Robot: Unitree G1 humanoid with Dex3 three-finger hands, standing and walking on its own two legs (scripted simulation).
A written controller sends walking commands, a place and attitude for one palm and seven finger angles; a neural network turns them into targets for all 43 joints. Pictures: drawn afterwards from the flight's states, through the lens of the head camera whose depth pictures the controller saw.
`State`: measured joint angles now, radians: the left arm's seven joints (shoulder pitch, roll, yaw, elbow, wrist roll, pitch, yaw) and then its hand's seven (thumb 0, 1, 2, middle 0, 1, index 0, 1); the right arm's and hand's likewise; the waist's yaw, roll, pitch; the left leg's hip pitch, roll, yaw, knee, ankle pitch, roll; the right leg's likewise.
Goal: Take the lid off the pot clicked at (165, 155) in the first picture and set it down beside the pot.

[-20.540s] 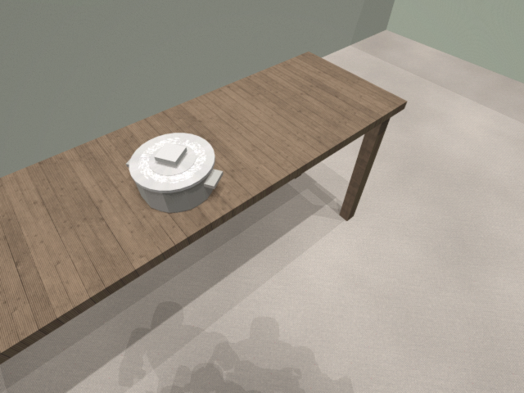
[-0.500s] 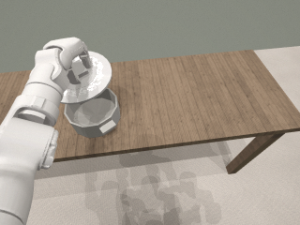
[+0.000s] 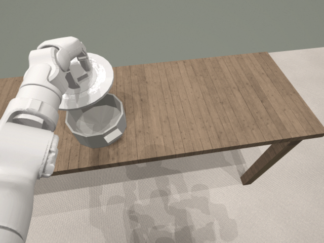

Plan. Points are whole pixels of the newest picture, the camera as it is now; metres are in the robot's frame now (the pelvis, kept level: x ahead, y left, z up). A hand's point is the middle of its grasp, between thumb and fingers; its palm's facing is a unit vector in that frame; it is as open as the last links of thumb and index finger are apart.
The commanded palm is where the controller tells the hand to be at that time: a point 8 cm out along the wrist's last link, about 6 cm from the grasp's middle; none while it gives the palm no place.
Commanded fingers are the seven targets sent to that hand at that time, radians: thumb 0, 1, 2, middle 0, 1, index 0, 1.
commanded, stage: move the lid sideways beside the pot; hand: left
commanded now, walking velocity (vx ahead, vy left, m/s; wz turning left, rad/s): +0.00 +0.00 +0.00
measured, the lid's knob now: (73, 73) +0.52 +0.20 +0.12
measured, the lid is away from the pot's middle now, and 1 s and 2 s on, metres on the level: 0.01 0.15 0.24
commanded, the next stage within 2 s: none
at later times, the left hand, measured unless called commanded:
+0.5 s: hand (37, 80) +0.48 +0.27 +0.14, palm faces -0.38 -0.11 -0.92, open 8.2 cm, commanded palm +0.50 +0.28 +0.21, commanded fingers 0.00 0.56 0.93 -0.72 -1.13 -0.78 -1.15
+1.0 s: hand (8, 87) +0.46 +0.33 +0.14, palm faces -0.38 -0.12 -0.92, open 8.2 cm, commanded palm +0.49 +0.34 +0.21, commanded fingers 0.00 0.56 0.93 -0.72 -1.13 -0.78 -1.15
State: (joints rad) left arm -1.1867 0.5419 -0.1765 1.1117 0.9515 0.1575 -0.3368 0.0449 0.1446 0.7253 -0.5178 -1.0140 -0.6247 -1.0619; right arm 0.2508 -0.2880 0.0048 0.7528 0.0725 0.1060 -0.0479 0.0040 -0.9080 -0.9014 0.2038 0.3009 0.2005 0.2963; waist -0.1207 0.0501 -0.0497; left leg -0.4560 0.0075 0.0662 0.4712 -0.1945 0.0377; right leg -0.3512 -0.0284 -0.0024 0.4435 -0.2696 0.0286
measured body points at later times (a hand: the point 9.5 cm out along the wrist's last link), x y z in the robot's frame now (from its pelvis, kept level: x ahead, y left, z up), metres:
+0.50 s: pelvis +0.01 +0.01 +0.00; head +0.08 +0.00 +0.44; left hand +0.50 +0.28 +0.19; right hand +0.06 -0.28 -0.13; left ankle +0.02 +0.10 -0.74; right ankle -0.04 -0.14 -0.74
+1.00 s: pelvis -0.01 +0.02 +0.00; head +0.07 +0.02 +0.44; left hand +0.48 +0.33 +0.20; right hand +0.03 -0.27 -0.13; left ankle +0.02 +0.10 -0.74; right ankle -0.04 -0.14 -0.74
